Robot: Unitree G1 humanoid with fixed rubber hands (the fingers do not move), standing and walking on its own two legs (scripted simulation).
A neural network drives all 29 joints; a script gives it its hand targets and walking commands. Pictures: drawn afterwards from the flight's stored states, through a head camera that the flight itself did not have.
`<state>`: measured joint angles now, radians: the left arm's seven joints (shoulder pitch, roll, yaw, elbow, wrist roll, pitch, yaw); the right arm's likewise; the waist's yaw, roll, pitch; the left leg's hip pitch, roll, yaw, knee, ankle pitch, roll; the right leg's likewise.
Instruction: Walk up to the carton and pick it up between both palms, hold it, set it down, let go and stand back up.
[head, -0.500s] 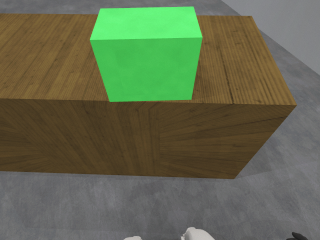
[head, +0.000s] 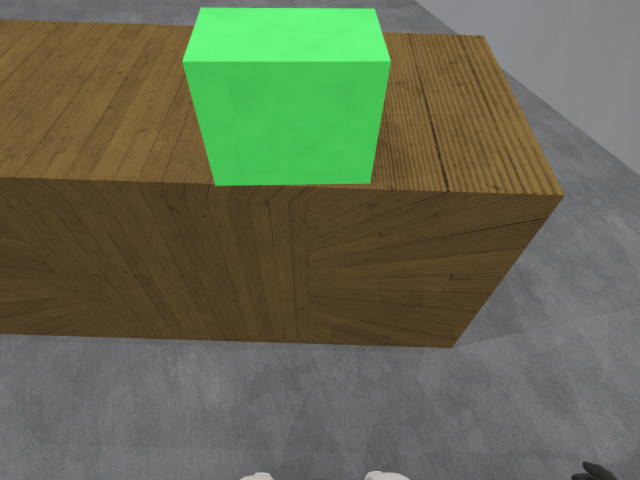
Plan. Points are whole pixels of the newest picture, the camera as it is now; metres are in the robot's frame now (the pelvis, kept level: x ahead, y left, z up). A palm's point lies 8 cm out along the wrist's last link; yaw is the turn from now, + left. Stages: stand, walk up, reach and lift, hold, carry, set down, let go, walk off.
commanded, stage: walk up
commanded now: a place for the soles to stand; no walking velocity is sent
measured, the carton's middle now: (291, 101) +0.70 +0.05 +0.08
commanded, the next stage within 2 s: none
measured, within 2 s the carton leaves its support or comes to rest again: neither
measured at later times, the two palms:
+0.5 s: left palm out of the picture +0.09 +0.33 -0.08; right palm out of the picture +0.10 -0.33 -0.08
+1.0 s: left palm out of the picture +0.18 +0.42 -0.08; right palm (531, 454) +0.17 -0.25 -0.07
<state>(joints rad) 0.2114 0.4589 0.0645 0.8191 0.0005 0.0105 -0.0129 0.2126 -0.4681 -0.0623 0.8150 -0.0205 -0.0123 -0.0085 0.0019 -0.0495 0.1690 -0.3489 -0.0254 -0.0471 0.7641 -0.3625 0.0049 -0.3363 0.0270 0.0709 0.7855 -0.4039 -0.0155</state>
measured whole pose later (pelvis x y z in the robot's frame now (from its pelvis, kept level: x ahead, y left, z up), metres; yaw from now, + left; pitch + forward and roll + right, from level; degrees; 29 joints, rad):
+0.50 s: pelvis -0.01 +0.01 +0.00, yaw +0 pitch -4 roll +0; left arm 0.21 0.41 0.06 0.82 0.00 -0.03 0.00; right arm 0.21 -0.46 -0.06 0.82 -0.02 -0.03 -0.01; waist 0.00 0.00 0.12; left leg -0.35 -0.02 -0.04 0.75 -0.34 -0.01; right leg -0.34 0.03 0.07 0.77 -0.37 -0.01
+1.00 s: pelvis +0.08 +0.09 +0.01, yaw -1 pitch +0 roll -3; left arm 0.25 0.46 0.06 0.82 0.00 -0.07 -0.01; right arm 0.22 -0.46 -0.06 0.82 -0.02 -0.09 0.04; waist -0.01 0.04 0.06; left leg -0.34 -0.03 -0.02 0.78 -0.43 0.06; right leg -0.32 0.02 0.14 0.90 -0.46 0.00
